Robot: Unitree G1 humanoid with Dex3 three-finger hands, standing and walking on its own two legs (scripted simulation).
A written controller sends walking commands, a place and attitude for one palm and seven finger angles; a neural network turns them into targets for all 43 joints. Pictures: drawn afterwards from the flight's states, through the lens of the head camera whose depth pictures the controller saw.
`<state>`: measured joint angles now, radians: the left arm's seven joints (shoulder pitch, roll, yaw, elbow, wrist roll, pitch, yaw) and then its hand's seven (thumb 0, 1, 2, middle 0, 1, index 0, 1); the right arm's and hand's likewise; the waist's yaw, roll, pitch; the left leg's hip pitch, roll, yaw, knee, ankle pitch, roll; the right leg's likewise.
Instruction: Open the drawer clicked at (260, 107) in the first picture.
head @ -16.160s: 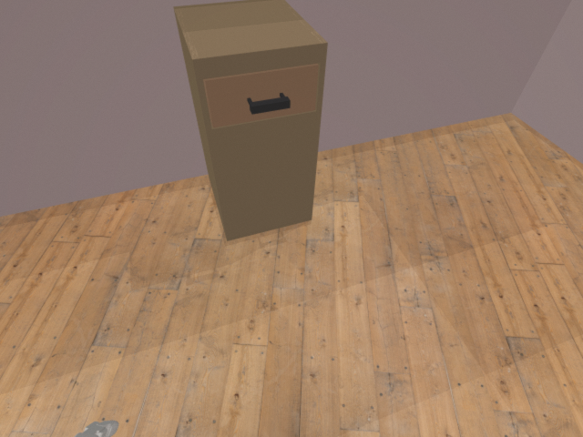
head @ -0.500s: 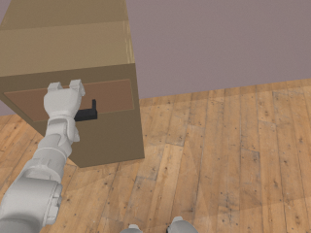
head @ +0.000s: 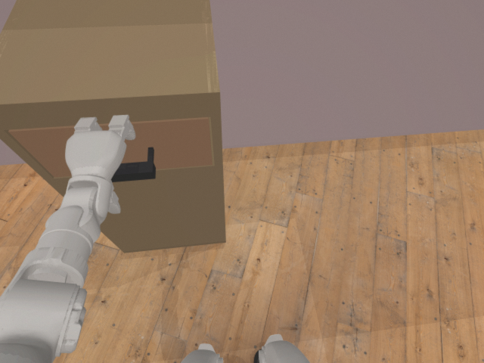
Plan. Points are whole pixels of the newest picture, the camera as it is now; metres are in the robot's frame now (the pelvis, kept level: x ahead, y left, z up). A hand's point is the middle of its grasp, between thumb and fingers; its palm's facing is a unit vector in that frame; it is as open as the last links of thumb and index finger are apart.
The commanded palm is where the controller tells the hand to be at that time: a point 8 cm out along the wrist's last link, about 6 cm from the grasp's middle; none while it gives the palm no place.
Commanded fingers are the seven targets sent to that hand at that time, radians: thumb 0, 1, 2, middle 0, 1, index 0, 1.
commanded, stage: move the hooked fingers above the handle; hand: left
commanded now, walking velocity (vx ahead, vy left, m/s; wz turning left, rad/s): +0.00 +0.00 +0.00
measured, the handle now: (123, 163) +0.50 +0.23 -0.05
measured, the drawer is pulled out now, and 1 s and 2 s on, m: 0.00 0.00 0.00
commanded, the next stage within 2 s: none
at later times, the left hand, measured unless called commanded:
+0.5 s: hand (101, 181) +0.43 +0.24 +0.00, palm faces -0.07 -0.01 -1.00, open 13.8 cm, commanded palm +0.42 +0.24 +0.06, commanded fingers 0.00 -0.50 0.30 -0.30 -1.20 -0.30 -1.20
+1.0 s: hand (110, 173) +0.44 +0.23 +0.00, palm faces -0.08 -0.04 -1.00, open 13.8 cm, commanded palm +0.43 +0.23 +0.06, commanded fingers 0.00 -0.50 0.30 -0.30 -1.20 -0.30 -1.20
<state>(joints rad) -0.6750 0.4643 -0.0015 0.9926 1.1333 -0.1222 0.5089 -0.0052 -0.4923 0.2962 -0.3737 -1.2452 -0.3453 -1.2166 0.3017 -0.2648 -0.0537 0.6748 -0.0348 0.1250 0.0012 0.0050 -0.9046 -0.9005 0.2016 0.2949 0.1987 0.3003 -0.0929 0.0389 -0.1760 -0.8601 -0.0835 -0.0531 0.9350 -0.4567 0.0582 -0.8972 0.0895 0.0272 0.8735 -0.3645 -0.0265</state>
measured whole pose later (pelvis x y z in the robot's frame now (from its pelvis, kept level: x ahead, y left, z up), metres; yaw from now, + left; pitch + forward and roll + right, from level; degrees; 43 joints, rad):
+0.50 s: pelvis +0.00 -0.01 +0.01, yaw +0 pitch +21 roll -1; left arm -0.59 0.49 -0.02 0.95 1.11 -0.16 0.42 -0.01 -0.49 0.30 -0.32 -1.21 -0.33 -1.20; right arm 0.32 -0.28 -0.07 0.66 -0.02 0.13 -0.02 0.00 -0.90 -0.90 0.20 0.30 0.20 0.30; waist -0.06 0.04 -0.17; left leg -0.79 -0.08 -0.05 0.87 -0.43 0.05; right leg -0.83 0.09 0.03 0.82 -0.34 -0.04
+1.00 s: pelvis +0.01 +0.00 +0.01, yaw -1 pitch +20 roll -1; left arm -0.61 0.46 -0.02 0.97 1.11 -0.14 0.38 0.00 -0.49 0.30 -0.33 -1.21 -0.33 -1.21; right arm 0.33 -0.24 -0.04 0.64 -0.01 0.14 -0.02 0.00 -0.90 -0.90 0.20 0.30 0.20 0.30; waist -0.08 0.03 -0.17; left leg -0.75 -0.07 -0.04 0.84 -0.43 0.06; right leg -0.80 0.09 0.05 0.79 -0.34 -0.03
